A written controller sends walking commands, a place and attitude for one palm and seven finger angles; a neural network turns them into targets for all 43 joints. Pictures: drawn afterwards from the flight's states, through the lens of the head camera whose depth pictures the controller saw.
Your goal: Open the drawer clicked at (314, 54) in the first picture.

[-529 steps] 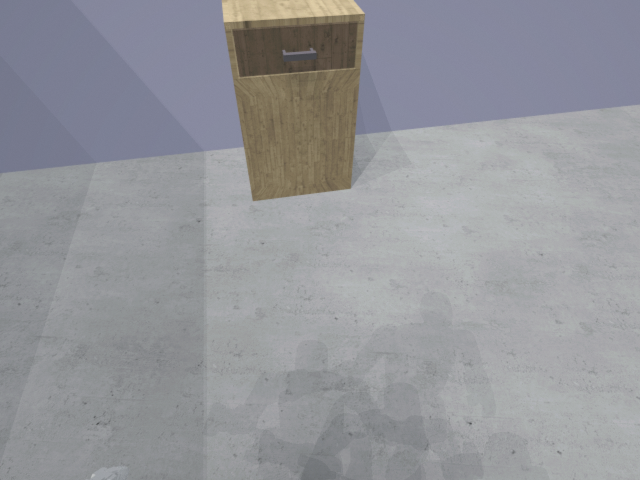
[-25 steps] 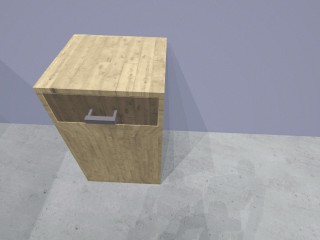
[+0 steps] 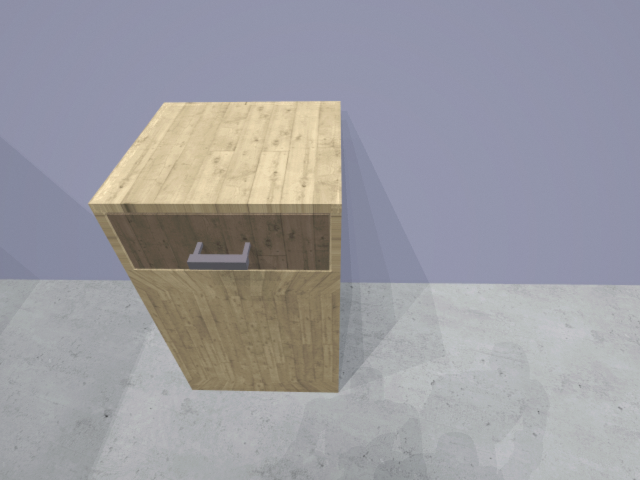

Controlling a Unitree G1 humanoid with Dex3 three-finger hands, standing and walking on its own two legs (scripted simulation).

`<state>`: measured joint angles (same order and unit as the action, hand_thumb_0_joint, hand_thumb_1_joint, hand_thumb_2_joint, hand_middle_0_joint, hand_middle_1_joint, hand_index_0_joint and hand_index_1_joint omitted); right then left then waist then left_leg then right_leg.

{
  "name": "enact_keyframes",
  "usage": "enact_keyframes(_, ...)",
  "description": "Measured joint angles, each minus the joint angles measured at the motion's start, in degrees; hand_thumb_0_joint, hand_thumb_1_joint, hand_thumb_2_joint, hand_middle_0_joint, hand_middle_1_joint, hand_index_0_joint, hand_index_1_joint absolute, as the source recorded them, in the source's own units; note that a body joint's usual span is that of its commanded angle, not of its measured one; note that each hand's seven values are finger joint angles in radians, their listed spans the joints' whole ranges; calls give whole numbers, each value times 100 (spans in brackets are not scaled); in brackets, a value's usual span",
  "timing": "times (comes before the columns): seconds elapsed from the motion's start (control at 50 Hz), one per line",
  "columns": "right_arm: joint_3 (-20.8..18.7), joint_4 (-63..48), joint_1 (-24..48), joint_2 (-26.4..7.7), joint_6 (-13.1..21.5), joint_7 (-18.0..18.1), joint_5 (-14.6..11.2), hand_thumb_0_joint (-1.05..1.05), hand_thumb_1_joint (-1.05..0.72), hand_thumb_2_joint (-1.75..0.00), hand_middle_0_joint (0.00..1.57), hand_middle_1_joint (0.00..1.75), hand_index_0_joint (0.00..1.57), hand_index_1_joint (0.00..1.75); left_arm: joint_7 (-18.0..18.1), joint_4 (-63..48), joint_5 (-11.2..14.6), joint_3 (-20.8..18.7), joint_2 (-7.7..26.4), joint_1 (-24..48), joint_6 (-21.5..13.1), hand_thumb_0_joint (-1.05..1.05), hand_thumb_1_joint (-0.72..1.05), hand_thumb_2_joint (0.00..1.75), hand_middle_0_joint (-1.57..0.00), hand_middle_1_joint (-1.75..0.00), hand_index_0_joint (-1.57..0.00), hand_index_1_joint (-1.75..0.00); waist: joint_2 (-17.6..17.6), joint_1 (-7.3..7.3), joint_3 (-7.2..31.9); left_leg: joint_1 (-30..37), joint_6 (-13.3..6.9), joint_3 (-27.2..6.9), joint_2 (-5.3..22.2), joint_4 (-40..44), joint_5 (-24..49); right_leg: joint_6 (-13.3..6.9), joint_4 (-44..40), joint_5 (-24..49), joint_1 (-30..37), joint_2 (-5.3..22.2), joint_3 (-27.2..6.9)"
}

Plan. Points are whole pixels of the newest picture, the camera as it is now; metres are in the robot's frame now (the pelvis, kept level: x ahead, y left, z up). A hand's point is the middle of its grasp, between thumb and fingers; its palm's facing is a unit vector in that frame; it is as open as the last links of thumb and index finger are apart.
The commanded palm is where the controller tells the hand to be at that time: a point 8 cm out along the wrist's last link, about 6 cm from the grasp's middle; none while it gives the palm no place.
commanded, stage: look again from close up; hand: left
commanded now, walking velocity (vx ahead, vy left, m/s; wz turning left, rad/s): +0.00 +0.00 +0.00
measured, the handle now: (220, 254) +0.56 +0.24 -0.08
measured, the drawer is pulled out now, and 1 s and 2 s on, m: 0.00 0.00 0.00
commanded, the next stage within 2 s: raise the hand with hooked fingers in 0.16 s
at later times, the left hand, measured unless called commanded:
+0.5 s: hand (177, 438) +0.19 +0.20 -0.04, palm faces -0.07 -0.46 -0.88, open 7.7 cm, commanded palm +0.13 +0.22 -0.04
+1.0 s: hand (175, 396) +0.23 +0.21 -0.02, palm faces +0.03 -0.09 -1.00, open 10.4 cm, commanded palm +0.20 +0.21 +0.03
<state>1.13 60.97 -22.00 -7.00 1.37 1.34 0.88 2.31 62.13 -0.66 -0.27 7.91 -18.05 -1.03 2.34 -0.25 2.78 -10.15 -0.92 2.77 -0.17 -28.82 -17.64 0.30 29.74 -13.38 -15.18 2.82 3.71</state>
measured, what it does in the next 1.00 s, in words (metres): stands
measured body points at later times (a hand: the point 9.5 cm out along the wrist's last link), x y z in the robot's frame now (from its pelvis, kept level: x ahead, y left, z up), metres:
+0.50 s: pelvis +0.00 -0.01 -0.02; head +0.00 -0.04 +0.43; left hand +0.19 +0.22 +0.01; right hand +0.14 -0.27 -0.12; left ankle -0.02 +0.11 -0.74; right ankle +0.03 -0.12 -0.74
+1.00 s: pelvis +0.02 -0.03 -0.03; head +0.05 -0.06 +0.41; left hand +0.23 +0.21 +0.04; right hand +0.23 -0.21 -0.13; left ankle -0.02 +0.11 -0.74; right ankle +0.03 -0.12 -0.74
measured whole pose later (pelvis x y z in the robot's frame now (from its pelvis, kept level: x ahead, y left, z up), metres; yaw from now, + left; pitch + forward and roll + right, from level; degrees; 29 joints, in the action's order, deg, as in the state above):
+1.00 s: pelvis +0.02 -0.03 -0.03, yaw -1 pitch +9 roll +1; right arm 1.9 31.3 -6.3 -9.9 -4.1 -1.4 3.0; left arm 21.4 -1.7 -58.9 2.8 19.3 -19.1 3.1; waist 2.4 4.6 5.8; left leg -27.5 1.3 3.2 2.1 -45.9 -26.7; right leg -2.0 48.1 -22.7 -34.0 1.1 2.5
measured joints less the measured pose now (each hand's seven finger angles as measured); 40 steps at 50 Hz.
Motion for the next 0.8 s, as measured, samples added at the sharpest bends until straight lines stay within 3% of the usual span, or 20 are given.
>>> enact_keyframes(0.28,16,183,211,-181,17,-1,-39,0,-91,-90,20,30,19,30,15,113,13,40,-40,42,3,1,92,90,-20,-30,-20,-30,-70,14,-286,183,21,33,19,241,73,9,-195,48,150,-32,-27)
enact_keyframes(0.3,62,-18,180,-198,44,23,-119,0,-91,-90,20,30,19,30,51,-681,-221,146,12,-192,344,1,92,90,-20,-30,-20,-30,-109,74,-364,159,25,81,37,170,36,0,-121,37,96,-51,-72)
enact_keyframes(0.34,52,-452,33,-245,532,206,-234,1,-91,-89,20,30,20,30,353,-2555,-637,341,254,-762,511,3,93,90,-20,-30,-20,-31,-185,203,-383,106,31,191,30,101,-14,-54,108,-48,-76,-51,-187)
enact_keyframes(0.38,-36,-798,35,-394,989,343,-320,1,-91,-89,20,30,20,30,742,-3928,-1074,487,449,-1006,545,3,92,89,-20,-31,-21,-32,-142,176,-284,-65,35,184,2,-58,-73,-61,314,-151,-257,-11,-189)
enact_keyframes(0.42,-97,-1174,231,-601,1189,363,-223,2,-92,-89,20,30,20,30,1078,-4784,-1863,550,628,-921,472,3,90,88,-21,-33,-21,-33,-65,94,-129,-382,25,167,-12,-322,-159,-68,555,-243,-557,17,-182)
enact_keyframes(0.46,-197,-1618,526,-770,1137,277,-68,2,-91,-89,20,30,20,30,1403,-5244,-2843,503,774,-680,336,3,86,87,-21,-35,-21,-35,-13,46,67,-739,26,200,-3,-603,-260,-86,830,-340,-931,6,-235)
enact_keyframes(0.52,-352,-2301,1058,-889,735,28,147,1,-91,-90,20,30,20,30,1873,-5625,-4238,360,843,-528,112,2,80,85,-21,-38,-21,-38,-8,72,323,-1127,52,357,75,-921,-418,-116,1155,-414,-1406,-87,-406)
enact_keyframes(0.58,-433,-2869,1534,-912,218,-239,200,1,-91,-90,20,30,19,30,2125,-5892,-5196,357,787,-729,-146,1,74,82,-21,-42,-21,-42,-111,198,424,-1346,86,499,151,-1101,-529,-127,1380,-480,-1717,-177,-547)
enact_keyframes(0.64,-463,-3262,1833,-927,-118,-400,235,1,-91,-90,19,30,19,30,2321,-6036,-5887,461,752,-1050,-383,1,67,79,-21,-46,-22,-46,-280,401,421,-1563,114,510,184,-1278,-612,-162,1590,-575,-1961,-205,-561)
enact_keyframes(0.7,-490,-3484,1960,-904,-285,-487,319,1,-91,-90,19,30,19,30,2575,-6079,-6388,488,834,-1276,-480,0,59,77,-22,-50,-23,-51,-459,636,469,-1909,154,433,197,-1565,-728,-205,1882,-723,-2286,-194,-493)
enact_keyframes(0.74,-479,-3515,2008,-860,-344,-495,363,1,-91,-90,19,30,19,30,2707,-6110,-6557,435,936,-1297,-495,0,54,75,-23,-53,-24,-54,-519,750,514,-2149,180,339,204,-1818,-838,-232,2106,-849,-2481,-175,-409)
enact_keyframes(0.8,-405,-3422,2070,-742,-395,-462,389,1,-90,-90,19,30,19,30,2801,-6166,-6527,330,1095,-1047,-432,0,46,71,-25,-58,-25,-58,-478,810,549,-2413,211,160,205,-2194,-1015,-262,2404,-1044,-2645,-136,-245)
